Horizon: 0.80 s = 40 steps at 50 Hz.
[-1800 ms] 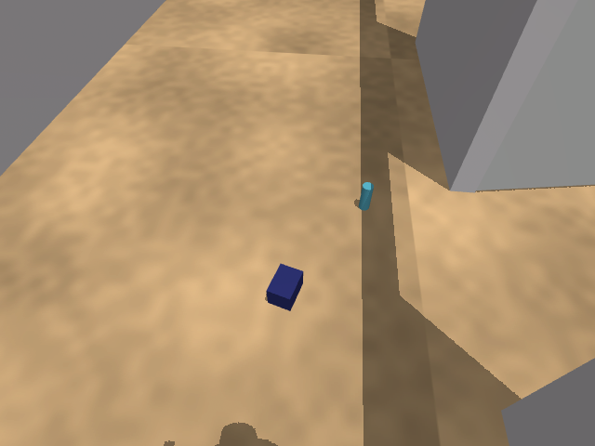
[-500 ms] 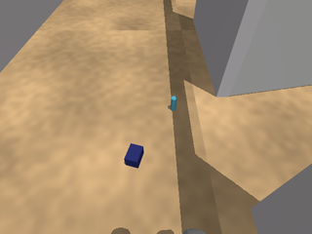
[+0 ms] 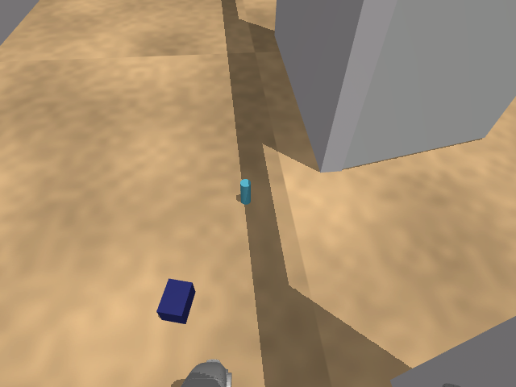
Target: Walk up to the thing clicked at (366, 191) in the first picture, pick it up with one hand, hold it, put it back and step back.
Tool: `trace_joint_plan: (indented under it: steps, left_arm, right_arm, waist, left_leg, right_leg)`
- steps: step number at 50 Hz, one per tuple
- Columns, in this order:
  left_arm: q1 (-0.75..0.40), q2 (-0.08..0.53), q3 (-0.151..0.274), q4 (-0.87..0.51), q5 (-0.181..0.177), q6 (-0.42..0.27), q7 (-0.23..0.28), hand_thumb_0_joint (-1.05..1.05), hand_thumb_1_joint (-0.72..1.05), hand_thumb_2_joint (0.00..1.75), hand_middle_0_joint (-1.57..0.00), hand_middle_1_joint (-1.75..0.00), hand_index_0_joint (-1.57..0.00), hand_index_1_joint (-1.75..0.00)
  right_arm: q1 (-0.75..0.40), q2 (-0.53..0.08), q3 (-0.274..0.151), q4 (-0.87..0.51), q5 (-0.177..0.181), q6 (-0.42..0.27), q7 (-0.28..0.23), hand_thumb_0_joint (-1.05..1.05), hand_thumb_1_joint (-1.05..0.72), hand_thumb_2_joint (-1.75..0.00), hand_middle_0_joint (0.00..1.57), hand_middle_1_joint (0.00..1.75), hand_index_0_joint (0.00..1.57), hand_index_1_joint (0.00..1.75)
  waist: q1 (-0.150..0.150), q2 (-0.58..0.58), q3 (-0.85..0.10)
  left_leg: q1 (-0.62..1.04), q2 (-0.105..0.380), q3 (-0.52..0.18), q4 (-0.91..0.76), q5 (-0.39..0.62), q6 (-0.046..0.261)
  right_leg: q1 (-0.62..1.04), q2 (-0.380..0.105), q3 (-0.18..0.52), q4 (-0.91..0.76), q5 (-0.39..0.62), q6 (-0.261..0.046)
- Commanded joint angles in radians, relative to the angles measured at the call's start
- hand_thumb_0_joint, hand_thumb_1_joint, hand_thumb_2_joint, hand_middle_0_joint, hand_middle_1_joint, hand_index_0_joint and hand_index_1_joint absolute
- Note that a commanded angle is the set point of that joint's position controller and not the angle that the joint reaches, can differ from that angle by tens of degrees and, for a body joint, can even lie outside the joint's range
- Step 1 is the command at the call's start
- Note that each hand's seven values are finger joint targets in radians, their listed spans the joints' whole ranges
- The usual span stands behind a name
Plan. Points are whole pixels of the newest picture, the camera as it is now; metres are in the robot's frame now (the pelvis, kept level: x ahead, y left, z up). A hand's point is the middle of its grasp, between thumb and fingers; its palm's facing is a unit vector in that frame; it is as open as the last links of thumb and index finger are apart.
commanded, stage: walk up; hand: left
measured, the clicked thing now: (245, 192) +1.03 +0.13 -0.70
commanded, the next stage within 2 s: none
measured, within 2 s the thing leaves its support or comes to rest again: neither
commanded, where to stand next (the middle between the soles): +0.66 -0.04 m, yaw -8 degrees
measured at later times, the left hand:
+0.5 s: hand (163, 248) +0.38 +0.24 -0.12, palm faces -0.19 -0.89 -0.41, open 7.4 cm
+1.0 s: hand (164, 220) +0.47 +0.27 -0.15, palm faces -0.15 -0.91 -0.38, open 7.4 cm
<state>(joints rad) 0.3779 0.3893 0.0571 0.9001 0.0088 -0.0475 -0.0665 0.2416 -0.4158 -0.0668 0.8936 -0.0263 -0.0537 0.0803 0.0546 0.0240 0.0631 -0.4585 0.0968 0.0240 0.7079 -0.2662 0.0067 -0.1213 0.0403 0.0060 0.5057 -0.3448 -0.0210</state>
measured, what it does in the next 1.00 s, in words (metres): walks ahead: left foot, then right foot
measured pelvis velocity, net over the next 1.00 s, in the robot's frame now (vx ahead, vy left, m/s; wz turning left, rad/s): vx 0.41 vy -0.01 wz -0.16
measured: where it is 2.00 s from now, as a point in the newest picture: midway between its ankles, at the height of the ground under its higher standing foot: (275, 274)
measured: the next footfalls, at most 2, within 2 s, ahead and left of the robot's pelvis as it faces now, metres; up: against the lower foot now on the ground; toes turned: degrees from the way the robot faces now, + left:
left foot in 0.04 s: +0.17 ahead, +0.14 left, +0.00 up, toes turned +4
right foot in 0.48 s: +0.36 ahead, -0.16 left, +0.00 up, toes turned -9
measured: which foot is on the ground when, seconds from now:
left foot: up 0.00-0.02, down 0.04-0.52, up 0.54-0.94, down 0.96-1.00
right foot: down 0.00-0.08, up 0.10-0.46, down 0.48-0.98, up 1.00-1.00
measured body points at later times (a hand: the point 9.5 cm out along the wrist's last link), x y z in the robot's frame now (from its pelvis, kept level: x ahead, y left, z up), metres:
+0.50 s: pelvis +0.23 -0.02 -0.01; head +0.25 -0.05 +0.44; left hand +0.39 +0.29 -0.10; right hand +0.19 -0.34 -0.14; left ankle +0.13 +0.13 -0.73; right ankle +0.32 -0.15 -0.73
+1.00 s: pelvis +0.41 -0.01 -0.01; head +0.43 +0.00 +0.44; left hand +0.48 +0.32 -0.13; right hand +0.45 -0.35 -0.10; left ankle +0.51 +0.09 -0.73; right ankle +0.33 -0.15 -0.72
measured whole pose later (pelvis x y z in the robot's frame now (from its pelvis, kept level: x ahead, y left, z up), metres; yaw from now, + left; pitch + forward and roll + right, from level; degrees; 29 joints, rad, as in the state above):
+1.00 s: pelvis +0.41 -0.01 -0.01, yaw -9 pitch -2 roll +0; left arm 0.38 0.45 0.06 0.86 0.00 -0.07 -0.03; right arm 0.27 -0.41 -0.07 0.86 -0.03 -0.07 0.07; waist 0.04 -0.03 0.08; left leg -0.38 0.04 0.06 0.61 -0.19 0.01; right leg -0.18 -0.05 0.01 0.69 -0.43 -0.02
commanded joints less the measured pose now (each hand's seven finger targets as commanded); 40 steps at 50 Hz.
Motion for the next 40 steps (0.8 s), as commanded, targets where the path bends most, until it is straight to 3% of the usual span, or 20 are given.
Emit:
trace_joint_plan:
  steps: [1, 2, 3, 4, 5, 6, 9, 11, 15, 21, 23, 24, 25, 26, 27, 28, 31, 33, 36, 40]
  left_arm:
    - [-0.116, 0.283, 0.071, -0.133, 0.004, -0.039, 0.019, 0.00, 0.90, 0.90, -0.20, -0.30, -0.20, -0.30]
    - [-0.095, 0.243, 0.059, -0.142, 0.008, -0.040, 0.019, 0.00, 0.90, 0.90, -0.20, -0.30, -0.20, -0.30]
    - [-0.026, 0.161, 0.037, -0.137, 0.000, -0.040, 0.022, 0.00, 0.90, 0.90, -0.20, -0.30, -0.20, -0.30]
    - [0.025, 0.131, 0.025, -0.128, -0.006, -0.035, 0.027, 0.00, 0.90, 0.90, -0.20, -0.30, -0.20, -0.30]
    - [0.032, 0.246, 0.047, -0.107, 0.001, -0.025, 0.043, 0.00, 0.90, 0.90, -0.20, -0.30, -0.20, -0.30]
    - [-0.004, 0.272, 0.046, -0.101, 0.006, -0.026, 0.047, 0.00, 0.90, 0.90, -0.20, -0.30, -0.20, -0.30]
    - [-0.002, 0.248, 0.053, -0.068, -0.015, -0.027, 0.028, 0.00, 0.90, 0.90, -0.20, -0.30, -0.20, -0.30]
    - [-0.010, 0.216, 0.048, -0.074, -0.020, -0.018, 0.014, 0.00, 0.90, 0.90, -0.20, -0.30, -0.20, -0.30]
    - [-0.134, 0.187, 0.041, -0.130, -0.014, -0.014, -0.004, 0.00, 0.90, 0.90, -0.20, -0.30, -0.20, -0.30]
    - [-0.202, 0.184, 0.046, -0.138, -0.004, -0.017, -0.015, 0.00, 0.90, 0.90, -0.20, -0.30, -0.20, -0.30]
    - [-0.102, 0.206, 0.058, -0.103, -0.004, -0.024, -0.006, 0.00, 0.90, 0.90, -0.20, -0.30, -0.20, -0.30]
    - [-0.003, 0.254, 0.080, -0.065, -0.003, -0.033, 0.006, 0.00, 0.90, 0.90, -0.20, -0.30, -0.20, -0.30]
    - [0.088, 0.317, 0.106, -0.056, 0.000, -0.040, 0.022, 0.00, 0.90, 0.90, -0.20, -0.30, -0.20, -0.30]
    - [0.072, 0.378, 0.114, -0.088, -0.004, -0.045, 0.033, 0.00, 0.90, 0.90, -0.20, -0.30, -0.20, -0.30]
    - [0.042, 0.397, 0.111, -0.089, -0.020, -0.042, 0.032, 0.00, 0.90, 0.90, -0.20, -0.30, -0.20, -0.30]
    - [0.001, 0.378, 0.105, -0.100, -0.033, -0.038, 0.037, 0.00, 0.90, 0.90, -0.20, -0.30, -0.20, -0.30]
    - [-0.085, 0.292, 0.078, -0.117, -0.032, -0.048, 0.048, 0.00, 0.90, 0.90, -0.20, -0.30, -0.20, -0.30]
    - [-0.077, 0.267, 0.068, -0.115, -0.025, -0.058, 0.047, 0.00, 0.90, 0.90, -0.20, -0.30, -0.20, -0.30]
    - [-0.067, 0.268, 0.069, -0.133, -0.017, -0.070, 0.046, 0.00, 0.90, 0.90, -0.20, -0.30, -0.20, -0.30]
    - [-0.033, 0.283, 0.077, -0.136, -0.005, -0.068, 0.044, 0.00, 0.90, 0.90, -0.20, -0.30, -0.20, -0.30]
  right_arm:
    - [0.056, -0.184, -0.072, -0.079, -0.002, -0.048, -0.025, 0.00, -0.90, -0.90, 0.20, 0.30, 0.20, 0.30]
    - [0.179, -0.226, -0.091, -0.046, -0.006, -0.057, -0.036, 0.00, -0.90, -0.90, 0.20, 0.30, 0.20, 0.30]
    - [0.277, -0.292, -0.114, -0.035, -0.016, -0.068, -0.049, 0.00, -0.90, -0.90, 0.20, 0.30, 0.20, 0.30]
    - [0.247, -0.326, -0.116, -0.061, -0.017, -0.072, -0.055, 0.00, -0.90, -0.90, 0.20, 0.30, 0.20, 0.30]
    - [0.172, -0.342, -0.117, -0.086, 0.013, -0.069, -0.050, 0.00, -0.90, -0.90, 0.20, 0.30, 0.20, 0.30]
    - [0.113, -0.323, -0.113, -0.102, 0.020, -0.064, -0.049, 0.00, -0.90, -0.90, 0.20, 0.30, 0.20, 0.30]
    - [0.064, -0.247, -0.072, -0.119, 0.020, -0.070, -0.053, 0.00, -0.90, -0.90, 0.20, 0.30, 0.20, 0.30]
    - [0.081, -0.241, -0.067, -0.113, 0.020, -0.076, -0.052, 0.00, -0.90, -0.90, 0.20, 0.30, 0.20, 0.30]
    - [0.121, -0.253, -0.066, -0.121, 0.015, -0.072, -0.055, 0.00, -0.90, -0.90, 0.20, 0.30, 0.20, 0.30]
    - [0.102, -0.274, -0.071, -0.143, 0.014, -0.048, -0.058, 0.00, -0.90, -0.90, 0.20, 0.30, 0.20, 0.30]
    - [0.085, -0.263, -0.062, -0.155, 0.017, -0.040, -0.059, 0.00, -0.90, -0.90, 0.20, 0.30, 0.20, 0.30]
    - [0.127, -0.209, -0.043, -0.156, 0.017, -0.039, -0.059, 0.00, -0.90, -0.90, 0.20, 0.30, 0.20, 0.30]
    - [0.193, -0.152, -0.021, -0.158, 0.020, -0.037, -0.057, 0.00, -0.90, -0.90, 0.20, 0.30, 0.20, 0.30]
    - [0.243, -0.118, -0.003, -0.159, 0.021, -0.028, -0.054, 0.00, -0.90, -0.90, 0.20, 0.30, 0.20, 0.30]
    - [0.191, -0.235, -0.036, -0.140, 0.021, -0.016, -0.064, 0.00, -0.90, -0.90, 0.20, 0.30, 0.20, 0.30]
    - [0.158, -0.252, -0.042, -0.125, 0.014, -0.012, -0.070, 0.00, -0.90, -0.90, 0.20, 0.30, 0.20, 0.30]
    - [0.174, -0.194, -0.032, -0.085, 0.036, 0.000, -0.056, 0.00, -0.90, -0.90, 0.20, 0.30, 0.20, 0.30]
    - [0.178, -0.184, -0.033, -0.082, 0.026, 0.009, -0.044, 0.00, -0.90, -0.90, 0.20, 0.30, 0.20, 0.30]
    - [0.147, -0.180, -0.046, -0.092, 0.015, 0.012, -0.030, 0.00, -0.90, -0.90, 0.20, 0.30, 0.20, 0.30]
    - [0.020, -0.181, -0.052, -0.127, 0.001, 0.004, -0.015, 0.00, -0.90, -0.90, 0.20, 0.30, 0.20, 0.30]
  waist:
    - [-0.101, -0.072, -0.024]
    - [-0.159, 0.040, -0.110]
    - [-0.192, 0.257, -0.181]
    - [-0.146, 0.282, -0.143]
    - [-0.127, 0.165, -0.119]
    - [-0.102, 0.107, -0.037]
    - [-0.068, 0.094, 0.059]
    - [-0.066, 0.110, 0.050]
    - [-0.091, 0.125, 0.048]
    - [-0.091, 0.100, -0.026]
    - [-0.022, 0.010, -0.074]
    - [0.022, -0.121, -0.151]
    - [0.055, -0.293, -0.219]
    - [0.025, -0.382, -0.207]
    - [0.034, -0.287, -0.142]
    - [0.017, -0.220, -0.074]
    - [-0.053, -0.153, 0.005]
    - [-0.059, -0.156, 0.013]
    - [-0.056, -0.136, -0.006]
    - [-0.013, -0.141, 0.032]
  left_leg:
    - [0.318, -0.036, 0.047, -0.158, 0.114, 0.007]
    - [0.523, -0.039, 0.008, -0.200, 0.074, 0.037]
    - [0.651, 0.106, -0.202, -0.331, -0.158, 0.078]
    - [0.670, 0.305, -0.586, -0.442, -0.292, 0.123]
    - [0.575, 0.374, -0.705, -0.503, -0.396, 0.203]
    - [0.453, 0.373, -0.652, -0.510, -0.388, 0.223]
    - [0.314, 0.213, -0.245, -0.490, -0.046, 0.159]
    - [0.297, 0.177, -0.133, -0.471, 0.126, 0.165]
    - [0.366, 0.181, -0.036, -0.450, 0.340, 0.205]
    - [0.331, 0.179, 0.011, -0.338, 0.274, 0.170]
    - [0.284, 0.159, 0.037, -0.173, 0.303, 0.146]
    - [0.223, 0.101, 0.073, 0.049, 0.300, 0.112]
    - [0.100, 0.018, 0.096, 0.286, 0.122, 0.080]
    - [-0.090, -0.079, 0.060, 0.440, -0.254, 0.039]
    - [-0.139, -0.066, -0.010, 0.510, -0.264, 0.028]
    - [-0.144, -0.026, -0.059, 0.518, -0.227, 0.028]
    - [-0.060, 0.013, -0.085, 0.431, -0.095, 0.039]
    - [-0.016, -0.003, -0.056, 0.393, -0.028, 0.030]
    - [-0.050, 0.010, -0.047, 0.295, 0.033, -0.002]
    - [-0.066, 0.031, -0.032, 0.092, 0.030, -0.021]
  right_leg:
    - [-0.251, -0.216, 0.171, -0.061, 0.121, -0.145]
    - [-0.315, -0.155, 0.123, 0.180, 0.224, -0.108]
    - [-0.423, -0.041, 0.033, 0.482, 0.157, -0.067]
    - [-0.604, 0.073, 0.070, 0.625, -0.137, -0.026]
    - [-0.579, 0.007, 0.134, 0.698, -0.169, -0.040]
    - [-0.577, -0.042, 0.143, 0.728, -0.130, -0.042]
    - [-0.488, -0.093, 0.124, 0.612, 0.012, -0.021]
    - [-0.444, -0.089, 0.097, 0.546, 0.052, 0.000]
    - [-0.465, -0.104, 0.041, 0.351, 0.092, 0.021]
    - [-0.232, -0.089, -0.053, 0.103, 0.199, -0.021]
    - [-0.045, -0.065, -0.067, 0.024, 0.244, -0.036]
    - [0.122, -0.047, -0.033, 0.021, 0.205, -0.047]
    - [0.250, -0.154, 0.154, -0.058, 0.009, -0.072]
    - [0.297, -0.394, 0.576, -0.183, -0.083, -0.152]
    - [0.233, -0.436, 0.717, -0.238, -0.077, -0.227]
    - [0.139, -0.424, 0.665, -0.242, -0.037, -0.229]
    - [-0.029, -0.281, 0.298, -0.205, 0.265, -0.142]
    - [-0.101, -0.239, 0.230, -0.223, 0.338, -0.145]
    - [-0.088, -0.246, 0.189, -0.249, 0.231, -0.189]
    - [-0.119, -0.254, 0.192, -0.278, -0.010, -0.204]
